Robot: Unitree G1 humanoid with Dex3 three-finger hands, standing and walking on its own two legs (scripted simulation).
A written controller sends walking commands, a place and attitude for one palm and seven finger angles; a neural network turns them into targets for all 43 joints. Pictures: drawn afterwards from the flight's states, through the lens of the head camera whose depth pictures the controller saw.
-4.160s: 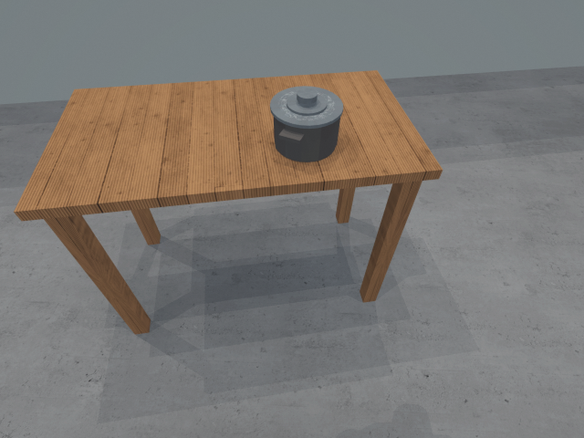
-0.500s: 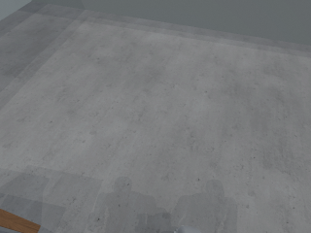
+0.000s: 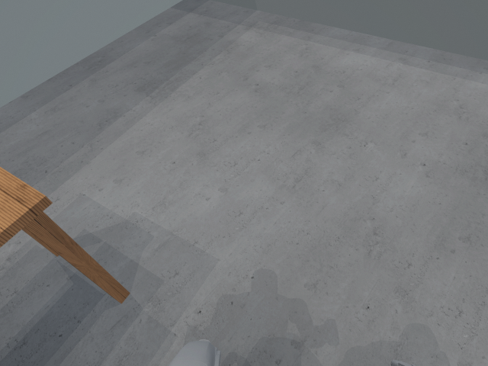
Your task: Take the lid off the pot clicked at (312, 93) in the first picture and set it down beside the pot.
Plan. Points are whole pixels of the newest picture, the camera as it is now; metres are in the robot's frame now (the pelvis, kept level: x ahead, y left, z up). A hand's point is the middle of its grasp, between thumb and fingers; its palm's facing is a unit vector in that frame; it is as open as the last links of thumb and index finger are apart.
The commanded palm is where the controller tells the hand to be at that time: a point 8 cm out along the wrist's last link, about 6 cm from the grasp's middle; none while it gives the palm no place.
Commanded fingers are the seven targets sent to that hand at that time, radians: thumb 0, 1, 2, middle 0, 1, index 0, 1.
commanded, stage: turn to face it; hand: left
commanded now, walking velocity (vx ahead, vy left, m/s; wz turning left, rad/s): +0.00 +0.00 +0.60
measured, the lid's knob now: out of the picture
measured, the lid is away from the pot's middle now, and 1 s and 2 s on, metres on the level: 0.00 0.00 0.00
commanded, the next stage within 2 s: take the last steps up to it in 1.70 s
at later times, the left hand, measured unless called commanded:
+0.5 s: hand out of the picture +0.04 +0.28 -0.16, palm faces +0.31 -0.91 -0.29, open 7.4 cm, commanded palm none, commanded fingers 0.00 0.90 0.90 -0.20 -0.30 -0.20 -0.30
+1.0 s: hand out of the picture -0.07 +0.21 -0.17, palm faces +0.58 -0.78 -0.25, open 7.4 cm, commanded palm none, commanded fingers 0.00 0.90 0.90 -0.20 -0.30 -0.20 -0.30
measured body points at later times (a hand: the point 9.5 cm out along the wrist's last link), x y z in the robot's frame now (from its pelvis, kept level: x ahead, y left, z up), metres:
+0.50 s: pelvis +0.01 +0.03 +0.00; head +0.04 +0.05 +0.45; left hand +0.02 +0.32 -0.14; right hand +0.15 -0.19 -0.14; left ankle +0.00 +0.13 -0.74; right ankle +0.06 -0.13 -0.69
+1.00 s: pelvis +0.01 +0.02 -0.01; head +0.05 +0.04 +0.44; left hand -0.10 +0.25 -0.15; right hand +0.24 -0.15 -0.14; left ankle -0.05 +0.13 -0.70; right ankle +0.07 -0.11 -0.74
